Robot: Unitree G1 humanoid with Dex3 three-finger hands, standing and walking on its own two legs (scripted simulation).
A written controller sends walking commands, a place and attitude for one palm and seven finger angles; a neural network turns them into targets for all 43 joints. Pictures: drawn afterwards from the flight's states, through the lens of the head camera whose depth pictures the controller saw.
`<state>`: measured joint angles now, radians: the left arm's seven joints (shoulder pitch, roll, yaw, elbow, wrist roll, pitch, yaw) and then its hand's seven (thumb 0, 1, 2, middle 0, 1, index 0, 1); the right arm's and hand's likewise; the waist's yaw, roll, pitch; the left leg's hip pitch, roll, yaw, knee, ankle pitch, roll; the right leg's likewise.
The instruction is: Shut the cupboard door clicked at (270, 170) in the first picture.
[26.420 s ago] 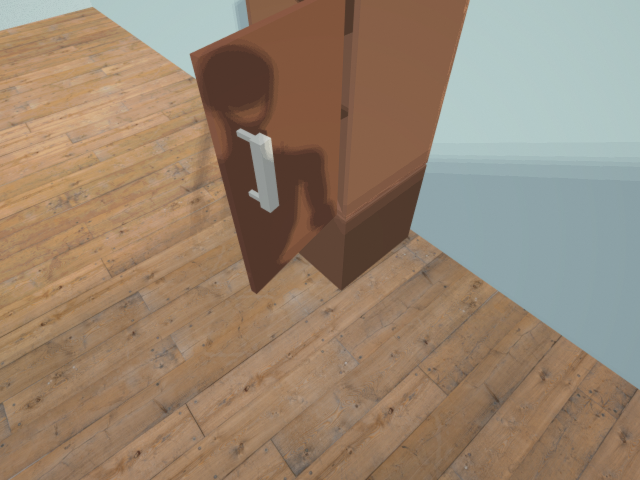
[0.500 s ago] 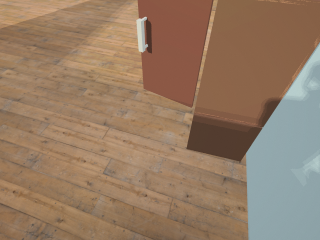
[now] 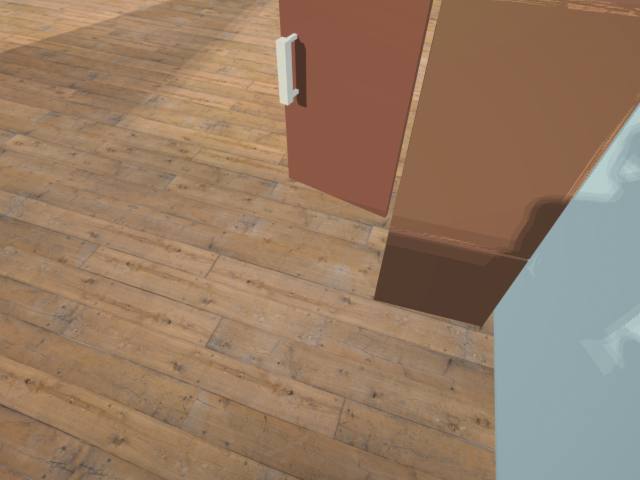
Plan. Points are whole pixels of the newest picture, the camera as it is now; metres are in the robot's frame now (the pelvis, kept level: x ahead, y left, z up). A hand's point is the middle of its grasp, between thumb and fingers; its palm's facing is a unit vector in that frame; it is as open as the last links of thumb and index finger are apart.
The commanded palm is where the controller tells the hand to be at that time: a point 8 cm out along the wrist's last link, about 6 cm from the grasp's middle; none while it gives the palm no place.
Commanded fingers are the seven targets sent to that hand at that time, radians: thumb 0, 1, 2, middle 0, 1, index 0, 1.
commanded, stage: walk to a spot facing it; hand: left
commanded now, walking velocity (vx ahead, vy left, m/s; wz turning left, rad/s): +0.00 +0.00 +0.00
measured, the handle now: (289, 69) +0.99 +0.13 +0.03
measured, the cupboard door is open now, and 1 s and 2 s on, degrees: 75 75 75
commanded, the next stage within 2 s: turn to face it in 1.86 s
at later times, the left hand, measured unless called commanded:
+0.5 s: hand out of the picture +0.01 +0.23 -0.19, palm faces +0.25 -0.94 -0.23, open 7.4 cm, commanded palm none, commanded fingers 0.00 0.90 0.90 -0.20 -0.30 -0.20 -0.30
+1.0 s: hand out of the picture -0.04 +0.16 -0.16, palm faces +0.55 -0.78 -0.29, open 7.4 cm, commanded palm none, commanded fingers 0.00 0.90 0.90 -0.20 -0.30 -0.20 -0.30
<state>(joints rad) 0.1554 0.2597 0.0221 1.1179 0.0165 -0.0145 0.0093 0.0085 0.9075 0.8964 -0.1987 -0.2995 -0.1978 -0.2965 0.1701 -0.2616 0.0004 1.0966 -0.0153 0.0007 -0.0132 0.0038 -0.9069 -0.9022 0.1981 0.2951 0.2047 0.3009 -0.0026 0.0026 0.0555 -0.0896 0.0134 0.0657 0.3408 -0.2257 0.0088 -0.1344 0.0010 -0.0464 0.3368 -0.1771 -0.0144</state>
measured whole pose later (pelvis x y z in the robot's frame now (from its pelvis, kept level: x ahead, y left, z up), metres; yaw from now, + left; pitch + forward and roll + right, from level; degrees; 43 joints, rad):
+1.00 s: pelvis +0.01 -0.04 +0.00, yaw +35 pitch +0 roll +3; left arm 0.22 0.19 0.06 0.92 0.03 -0.01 0.02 0.01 0.91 0.90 -0.20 -0.30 -0.20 -0.30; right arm 0.18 -0.27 -0.09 0.91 -0.03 0.08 0.04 0.01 -0.91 -0.90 0.19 0.29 0.20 0.30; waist -0.03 0.01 0.10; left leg -0.49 0.02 0.02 1.06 -0.41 -0.05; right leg -0.17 -0.09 -0.13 0.47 -0.30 -0.01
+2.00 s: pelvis +0.20 +0.23 -0.03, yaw +65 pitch -1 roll +0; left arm 0.33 0.19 0.07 1.01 0.03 -0.01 0.00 0.01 0.91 0.90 -0.20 -0.30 -0.20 -0.30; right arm 0.11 -0.21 -0.04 0.87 -0.03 -0.04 0.02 0.00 -0.91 -0.90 0.20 0.29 0.20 0.30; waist 0.02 -0.02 0.14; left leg -0.44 0.02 0.11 0.69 -0.22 0.07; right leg -0.31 -0.14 -0.12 1.14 -0.52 0.04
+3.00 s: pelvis +0.30 +0.40 -0.02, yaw +34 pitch +1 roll -1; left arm 0.10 0.23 0.06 0.85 0.02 0.03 0.00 0.01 0.91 0.90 -0.20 -0.30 -0.20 -0.30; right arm 0.19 -0.27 -0.05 0.91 -0.01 0.07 -0.02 0.01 -0.91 -0.90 0.20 0.29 0.20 0.30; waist -0.02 0.05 0.13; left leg -0.45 0.09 0.06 1.12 -0.51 -0.08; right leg -0.28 0.02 -0.02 0.58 -0.30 -0.02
